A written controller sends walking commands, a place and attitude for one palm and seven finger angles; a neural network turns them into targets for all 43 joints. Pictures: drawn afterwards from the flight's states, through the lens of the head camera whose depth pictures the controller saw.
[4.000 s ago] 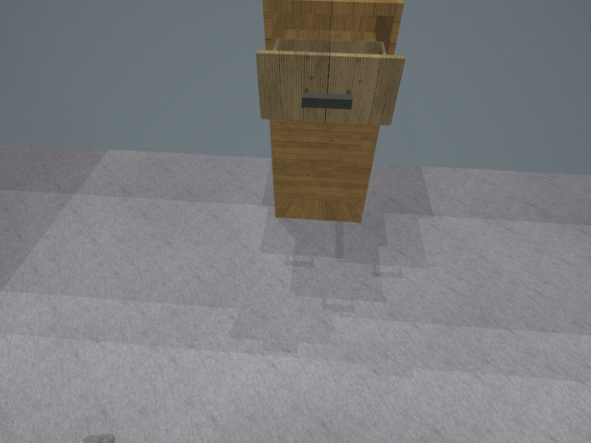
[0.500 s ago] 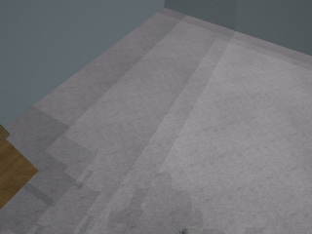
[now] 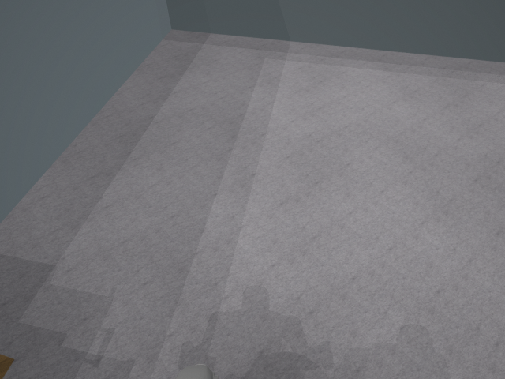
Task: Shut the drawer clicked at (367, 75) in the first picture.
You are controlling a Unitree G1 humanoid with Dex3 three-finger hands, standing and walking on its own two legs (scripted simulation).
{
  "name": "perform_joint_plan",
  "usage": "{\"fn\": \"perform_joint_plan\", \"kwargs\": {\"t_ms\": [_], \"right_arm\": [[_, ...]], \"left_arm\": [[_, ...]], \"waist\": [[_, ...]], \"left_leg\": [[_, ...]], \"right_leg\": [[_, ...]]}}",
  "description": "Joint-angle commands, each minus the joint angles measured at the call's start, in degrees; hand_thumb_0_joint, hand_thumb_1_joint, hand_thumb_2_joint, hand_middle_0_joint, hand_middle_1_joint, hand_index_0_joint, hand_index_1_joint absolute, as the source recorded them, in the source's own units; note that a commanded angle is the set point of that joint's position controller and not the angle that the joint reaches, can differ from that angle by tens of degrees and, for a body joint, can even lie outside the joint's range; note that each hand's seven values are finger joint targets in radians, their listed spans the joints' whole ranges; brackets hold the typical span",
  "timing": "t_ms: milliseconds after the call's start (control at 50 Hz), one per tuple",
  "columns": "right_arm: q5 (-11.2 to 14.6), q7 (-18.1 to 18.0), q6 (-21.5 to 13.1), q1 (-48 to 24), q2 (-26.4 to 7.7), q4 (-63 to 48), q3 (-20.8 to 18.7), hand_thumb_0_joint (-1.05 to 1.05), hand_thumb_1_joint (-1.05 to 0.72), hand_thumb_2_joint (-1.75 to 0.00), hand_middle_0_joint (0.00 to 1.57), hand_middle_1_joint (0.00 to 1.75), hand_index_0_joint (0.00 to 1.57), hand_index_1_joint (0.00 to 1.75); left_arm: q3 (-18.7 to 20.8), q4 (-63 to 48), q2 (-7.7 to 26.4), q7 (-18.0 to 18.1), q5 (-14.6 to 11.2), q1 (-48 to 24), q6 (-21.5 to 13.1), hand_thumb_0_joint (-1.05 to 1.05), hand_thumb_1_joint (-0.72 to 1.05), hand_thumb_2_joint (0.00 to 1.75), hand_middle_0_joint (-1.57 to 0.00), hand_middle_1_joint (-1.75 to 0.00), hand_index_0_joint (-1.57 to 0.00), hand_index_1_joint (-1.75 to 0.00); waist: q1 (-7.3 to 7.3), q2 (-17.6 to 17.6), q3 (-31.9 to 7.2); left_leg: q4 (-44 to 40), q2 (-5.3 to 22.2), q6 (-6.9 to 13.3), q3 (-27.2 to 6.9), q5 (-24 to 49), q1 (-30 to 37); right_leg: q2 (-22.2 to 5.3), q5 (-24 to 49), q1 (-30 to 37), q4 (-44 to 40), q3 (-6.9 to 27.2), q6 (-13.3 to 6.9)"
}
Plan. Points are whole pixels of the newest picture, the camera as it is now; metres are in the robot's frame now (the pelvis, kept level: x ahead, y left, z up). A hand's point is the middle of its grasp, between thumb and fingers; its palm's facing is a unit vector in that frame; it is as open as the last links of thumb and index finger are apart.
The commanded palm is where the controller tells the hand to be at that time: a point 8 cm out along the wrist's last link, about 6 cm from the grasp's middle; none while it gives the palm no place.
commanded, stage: walk to a spot facing it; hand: left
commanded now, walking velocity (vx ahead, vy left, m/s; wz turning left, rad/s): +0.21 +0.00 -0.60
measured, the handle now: out of the picture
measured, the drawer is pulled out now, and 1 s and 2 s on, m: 0.30 0.30 0.30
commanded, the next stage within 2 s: turn to face it in 0.56 s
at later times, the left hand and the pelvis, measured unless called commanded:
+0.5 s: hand (145, 342) +0.21 +0.23 -0.18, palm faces -0.27 -0.95 -0.16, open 7.4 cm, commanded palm none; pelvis +0.08 +0.06 +0.00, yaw -19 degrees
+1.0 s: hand (214, 303) +0.29 +0.10 -0.16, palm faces -0.38 -0.91 -0.15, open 7.4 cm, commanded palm none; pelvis +0.11 +0.01 -0.01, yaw -22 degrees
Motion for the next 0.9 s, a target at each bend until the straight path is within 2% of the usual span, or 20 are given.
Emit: {"fn": "perform_joint_plan", "kwargs": {"t_ms": [0, 60, 80, 100, 120, 140, 160, 200, 240, 280, 360, 560, 600, 640, 660, 680, 700, 740, 780, 880], "right_arm": [[0.3, 0.1, -2.6, -6.3, -4.2, -7.7, -0.6, 0.00, -0.90, -0.90, 0.20, 0.30, 0.20, 0.30], [0.7, -0.5, -3.4, -2.6, -3.9, -7.2, -0.4, 0.00, -0.90, -0.90, 0.20, 0.30, 0.20, 0.30], [0.8, -0.8, -3.6, 1.7, -4.2, -6.0, -0.6, 0.00, -0.90, -0.90, 0.20, 0.30, 0.20, 0.30], [0.7, -1.7, -4.2, 8.2, -6.5, -3.9, -0.9, 0.00, -0.90, -0.90, 0.20, 0.30, 0.20, 0.30], [-0.3, -2.1, -4.4, 12.6, -13.3, -3.0, -2.1, 0.00, -0.90, -0.90, 0.20, 0.30, 0.20, 0.30], [-0.1, -2.2, -3.8, 14.6, -15.5, -3.5, -1.9, 0.00, -0.90, -0.90, 0.20, 0.30, 0.20, 0.30], [-0.2, -2.1, -3.7, 10.8, -12.1, -3.7, -1.2, 0.00, -0.90, -0.90, 0.20, 0.30, 0.20, 0.30], [0.1, -2.3, -4.0, 4.5, -7.7, -5.1, 0.4, 0.00, -0.90, -0.90, 0.20, 0.30, 0.20, 0.30], [0.5, -2.7, -4.3, 4.2, -5.5, -4.4, 1.0, 0.00, -0.90, -0.90, 0.20, 0.30, 0.20, 0.30], [0.8, -3.0, -4.5, 6.4, -4.6, -3.4, 1.1, 0.00, -0.90, -0.90, 0.20, 0.30, 0.20, 0.30], [0.6, -3.0, -4.4, 9.7, -4.7, -1.3, 0.3, 0.00, -0.90, -0.90, 0.20, 0.30, 0.20, 0.30], [-0.1, -2.3, -2.9, 12.9, -6.7, 2.2, -1.4, 0.00, -0.90, -0.90, 0.20, 0.30, 0.20, 0.30], [-0.1, -2.0, -2.7, 12.5, -7.5, 2.0, -1.9, 0.00, -0.90, -0.90, 0.20, 0.30, 0.20, 0.30], [0.7, -1.4, -2.8, 11.8, -8.0, 1.4, -2.0, 0.00, -0.90, -0.90, 0.20, 0.30, 0.20, 0.30], [1.5, -0.9, -2.7, 13.1, -4.0, 0.1, -0.9, 0.00, -0.90, -0.90, 0.20, 0.30, 0.20, 0.30], [1.6, -1.5, -2.0, 11.2, -1.6, -1.0, -0.1, 0.00, -0.90, -0.90, 0.20, 0.30, 0.20, 0.30], [1.6, -2.2, -1.2, 9.1, -1.6, -0.3, 0.3, 0.00, -0.90, -0.90, 0.20, 0.30, 0.20, 0.30], [1.0, -2.1, -0.3, 8.4, -0.6, 2.3, 0.4, 0.00, -0.90, -0.90, 0.20, 0.30, 0.20, 0.30], [0.6, -1.8, 0.1, 13.3, 0.8, 5.6, 0.8, 0.00, -0.90, -0.90, 0.20, 0.30, 0.20, 0.30], [0.9, -1.2, 0.3, 10.2, 1.0, 5.5, 0.7, 0.00, -0.90, -0.90, 0.20, 0.30, 0.20, 0.30]], "left_arm": [[3.4, -2.9, 12.4, 1.0, 0.1, 3.5, -0.9, 0.00, 0.90, 0.90, -0.20, -0.30, -0.20, -0.30], [3.7, -3.3, 12.8, 1.0, 0.0, 1.0, -0.5, 0.00, 0.90, 0.90, -0.20, -0.30, -0.20, -0.30], [3.7, -3.5, 12.2, 1.0, 0.0, -0.7, -0.3, 0.00, 0.90, 0.90, -0.20, -0.30, -0.20, -0.30], [3.2, -4.1, 9.3, 0.8, -0.2, -1.4, 0.0, 0.00, 0.90, 0.90, -0.20, -0.30, -0.20, -0.30], [2.5, -5.2, 4.8, 0.2, -0.9, 0.2, 0.4, 0.00, 0.90, 0.90, -0.20, -0.30, -0.20, -0.30], [2.6, -6.5, 5.7, -0.1, -0.2, -1.1, 0.0, 0.00, 0.90, 0.90, -0.20, -0.30, -0.20, -0.30], [3.1, -5.0, 7.1, -0.2, 0.6, -1.6, 0.3, 0.00, 0.90, 0.90, -0.20, -0.30, -0.20, -0.30], [3.5, -3.0, 6.6, -1.1, 0.8, -0.2, 1.0, 0.00, 0.90, 0.90, -0.20, -0.30, -0.20, -0.30], [3.2, -1.3, 5.0, -1.1, 0.6, 2.7, 2.1, 0.00, 0.90, 0.90, -0.20, -0.30, -0.20, -0.30], [3.1, -0.5, 4.2, -0.8, 0.4, 3.9, 2.6, 0.00, 0.90, 0.90, -0.20, -0.30, -0.20, -0.30], [2.6, -1.4, 2.9, -0.6, 0.3, 0.2, 3.4, 0.00, 0.90, 0.90, -0.20, -0.30, -0.20, -0.30], [1.5, -5.3, 2.1, -0.6, 0.3, -11.3, 2.9, 0.00, 0.90, 0.90, -0.20, -0.30, -0.20, -0.30], [1.6, -5.6, 2.7, -0.3, 0.4, -10.0, 2.1, 0.00, 0.90, 0.90, -0.20, -0.30, -0.20, -0.30], [2.0, -3.4, 5.6, 0.2, 0.5, -1.6, 0.6, 0.00, 0.90, 0.90, -0.20, -0.30, -0.20, -0.30], [3.2, -1.4, 11.4, 1.2, 0.9, 4.1, -0.4, 0.00, 0.90, 0.90, -0.20, -0.30, -0.20, -0.30], [3.3, 0.0, 14.7, 1.8, -0.4, 6.9, -0.7, 0.00, 0.90, 0.90, -0.20, -0.30, -0.20, -0.30], [3.2, -0.2, 13.3, 2.6, -0.8, 6.2, -0.3, 0.00, 0.90, 0.90, -0.20, -0.30, -0.20, -0.30], [1.6, -0.9, 9.2, 3.1, -0.3, -1.6, -0.3, 0.00, 0.90, 0.90, -0.20, -0.30, -0.20, -0.30], [0.2, -1.1, 5.9, 3.2, 0.0, -7.3, -0.8, 0.00, 0.90, 0.90, -0.20, -0.30, -0.20, -0.30], [0.8, 0.2, 6.5, 3.3, 0.2, -5.3, -0.5, 0.00, 0.90, 0.90, -0.20, -0.30, -0.20, -0.30]], "waist": [[2.46, -9.0, 0.3], [0.22, -10.1, -0.4], [-2.16, -8.6, -0.8], [-4.64, -2.3, -3.6], [-5.97, 15.9, -6.0], [-6.27, 15.9, -3.7], [-4.98, 11.1, -0.6], [-1.55, 8.6, 4.3], [-0.01, 9.9, 3.0], [-0.04, 9.9, -0.1], [-0.84, 6.8, -0.3], [-4.11, 10.5, 1.1], [-3.16, 10.3, -1.1], [1.51, 5.5, -6.9], [3.26, -10.0, -12.7], [3.48, -14.5, -15.1], [3.55, -10.5, -15.4], [-0.03, -6.8, -6.2], [-3.90, -6.0, -3.2], [-1.76, -8.5, 0.2]], "left_leg": [[-8.4, -2.1, 1.0, 0.1, -2.1, -1.9], [-18.8, -4.3, 1.9, 0.8, -0.3, 9.3], [-25.0, -4.7, 2.1, 1.5, 3.7, 17.4], [-31.7, -1.6, 2.6, -0.4, 3.5, 28.4], [-38.9, 15.4, 6.8, -20.0, -7.2, 36.3], [-43.0, 24.9, 12.1, -29.1, -9.5, 31.0], [-44.5, 22.8, 11.9, -26.6, -11.6, 22.9], [-44.3, 17.2, 9.7, -14.5, -2.4, 16.1], [-41.5, 12.5, 7.3, -3.6, 16.1, 16.6], [-37.7, 11.4, 6.9, 2.1, 32.1, 20.4], [-35.7, 13.1, 10.2, 4.8, 38.4, 24.0], [-30.8, 16.5, 11.8, 10.0, 38.8, 26.5], [-26.4, 17.1, 10.8, 10.9, 43.4, 27.2], [-12.2, 15.2, 6.8, 14.0, 43.8, 22.0], [1.3, 9.4, 3.6, 15.0, 17.0, 4.2], [13.7, 2.5, 1.4, 8.9, -17.4, -4.3], [15.3, 2.6, 2.5, 0.6, -16.4, -2.3], [16.1, 2.5, 3.0, -1.8, -9.3, -1.3], [8.9, 2.3, 2.7, -1.6, -4.1, 4.1], [0.1, 0.0, 2.0, 1.5, -4.7, 3.7]], "right_leg": [[-14.6, -2.2, 2.8, -10.3, 19.1, -9.2], [-12.7, -0.1, -3.0, -6.5, 19.4, -7.6], [-10.8, -2.1, -7.9, -3.2, 18.2, -5.7], [-6.5, -4.8, -13.5, 4.3, 14.7, -3.3], [2.1, -17.3, -25.7, 20.9, 6.0, 0.7], [0.0, -21.4, -28.9, 32.6, 0.6, 2.3], [-2.5, -18.1, -26.9, 38.7, 2.0, 2.5], [-5.4, -9.6, -24.9, 42.9, 0.1, 3.4], [-5.1, -3.7, -22.6, 45.3, -0.7, 4.5], [-5.0, -2.2, -22.3, 46.7, -1.7, 5.3], [-5.5, -1.8, -24.7, 44.3, -3.1, 6.2], [-5.5, -7.7, -17.4, 21.1, -8.5, 4.2], [-4.1, -7.7, -13.0, 15.1, -9.3, 2.9], [-3.7, 5.2, 3.2, 1.6, -8.8, 1.2], [-16.8, 26.8, 21.8, 0.6, 6.4, -3.3], [-28.4, 52.8, 22.5, 2.5, 16.1, -10.2], [-26.6, 47.2, 16.4, 0.1, 12.6, -11.1], [-22.5, 30.4, 4.5, -4.1, 7.2, -9.1], [-18.5, 24.0, -2.7, -6.0, -1.3, -6.2], [-20.3, 21.5, -1.1, -7.0, -4.4, -7.1]]}}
